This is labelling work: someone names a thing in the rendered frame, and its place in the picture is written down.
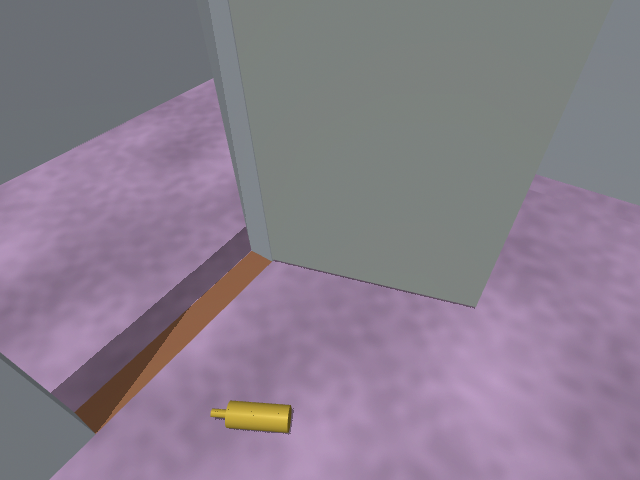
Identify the bottle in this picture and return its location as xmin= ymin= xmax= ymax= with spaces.
xmin=210 ymin=401 xmax=291 ymax=433

